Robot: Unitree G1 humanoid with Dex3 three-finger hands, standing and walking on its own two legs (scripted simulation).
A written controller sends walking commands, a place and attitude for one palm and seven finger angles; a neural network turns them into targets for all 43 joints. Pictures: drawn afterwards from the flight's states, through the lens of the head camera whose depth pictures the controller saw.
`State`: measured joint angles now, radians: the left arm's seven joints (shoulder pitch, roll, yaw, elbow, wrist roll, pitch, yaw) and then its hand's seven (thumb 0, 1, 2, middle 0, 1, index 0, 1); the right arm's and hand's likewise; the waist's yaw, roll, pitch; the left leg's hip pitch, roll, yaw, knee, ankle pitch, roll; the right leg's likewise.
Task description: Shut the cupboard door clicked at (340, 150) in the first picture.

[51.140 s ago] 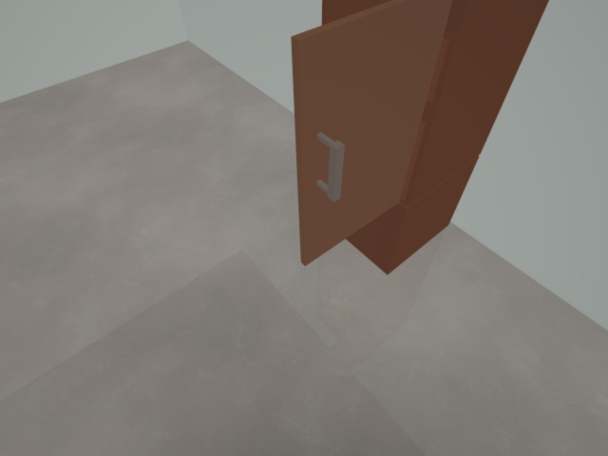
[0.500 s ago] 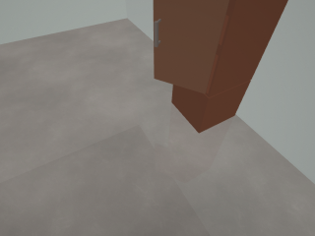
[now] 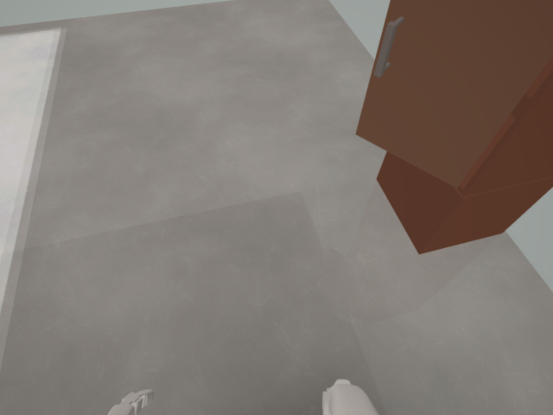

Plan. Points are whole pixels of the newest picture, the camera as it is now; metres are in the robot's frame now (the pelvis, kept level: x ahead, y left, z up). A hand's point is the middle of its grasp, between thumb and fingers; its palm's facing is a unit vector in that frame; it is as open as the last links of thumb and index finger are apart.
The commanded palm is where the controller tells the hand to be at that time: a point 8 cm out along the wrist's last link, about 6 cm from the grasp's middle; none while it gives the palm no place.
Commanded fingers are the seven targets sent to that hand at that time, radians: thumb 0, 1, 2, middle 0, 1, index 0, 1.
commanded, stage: walk to a spot facing it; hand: left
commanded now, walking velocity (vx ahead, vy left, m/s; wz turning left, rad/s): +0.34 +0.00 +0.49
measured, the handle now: (389, 47) +0.95 -0.28 +0.00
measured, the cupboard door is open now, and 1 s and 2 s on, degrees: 35 35 35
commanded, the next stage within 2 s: turn to face it in 0.42 s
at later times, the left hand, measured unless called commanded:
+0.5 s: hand out of the picture +0.10 +0.17 -0.18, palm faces +0.37 -0.90 -0.23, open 7.3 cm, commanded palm none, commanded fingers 0.00 0.90 0.90 -0.20 -0.30 -0.20 -0.30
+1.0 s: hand (164, 321) +0.29 +0.22 -0.17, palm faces +0.21 -0.96 -0.19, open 7.4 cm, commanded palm none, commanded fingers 0.00 0.90 0.90 -0.20 -0.30 -0.20 -0.30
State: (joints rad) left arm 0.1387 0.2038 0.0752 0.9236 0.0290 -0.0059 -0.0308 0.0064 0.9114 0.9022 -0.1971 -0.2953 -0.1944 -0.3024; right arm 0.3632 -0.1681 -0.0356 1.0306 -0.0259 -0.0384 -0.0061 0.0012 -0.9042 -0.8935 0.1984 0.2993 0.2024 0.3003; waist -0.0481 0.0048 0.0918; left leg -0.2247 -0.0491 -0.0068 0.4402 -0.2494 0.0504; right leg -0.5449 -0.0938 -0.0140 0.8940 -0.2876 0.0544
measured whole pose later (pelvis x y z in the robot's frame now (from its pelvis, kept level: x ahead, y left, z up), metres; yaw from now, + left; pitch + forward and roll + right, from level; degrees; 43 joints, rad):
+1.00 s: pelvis +0.27 +0.03 -0.01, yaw +9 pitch +1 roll -1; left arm 0.23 0.17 0.07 0.93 0.03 0.05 -0.02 0.00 0.91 0.90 -0.20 -0.30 -0.20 -0.30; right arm 0.16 -0.19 -0.05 0.95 -0.02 0.02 -0.02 -0.01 -0.92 -0.89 0.20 0.30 0.20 0.30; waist 0.01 0.02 0.08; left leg -0.27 0.10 0.28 0.59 -0.32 0.04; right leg -0.30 -0.02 -0.08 0.64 -0.27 0.02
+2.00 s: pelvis +0.30 +0.07 -0.01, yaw -24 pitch +1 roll -1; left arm 0.19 0.21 0.05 0.88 0.03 0.06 -0.02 0.00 0.91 0.90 -0.20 -0.30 -0.20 -0.30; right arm 0.17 -0.26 -0.05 0.88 -0.01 0.05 -0.02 0.00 -0.91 -0.89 0.19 0.30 0.20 0.30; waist -0.01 0.01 0.08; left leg -0.44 0.06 0.03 0.86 -0.41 -0.08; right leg -0.28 0.02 0.07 0.53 -0.27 0.01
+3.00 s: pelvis +0.38 +0.01 +0.01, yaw -42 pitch +1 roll -1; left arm 0.24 0.21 0.07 1.03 0.03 0.02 -0.04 0.01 0.91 0.90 -0.20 -0.30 -0.19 -0.30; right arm 0.38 -0.16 -0.02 1.02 -0.03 -0.05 -0.02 0.00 -0.91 -0.89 0.20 0.30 0.20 0.30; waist -0.02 -0.02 0.03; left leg -0.12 0.06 0.13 0.38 -0.26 0.00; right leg -0.48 -0.05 -0.04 0.94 -0.30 -0.01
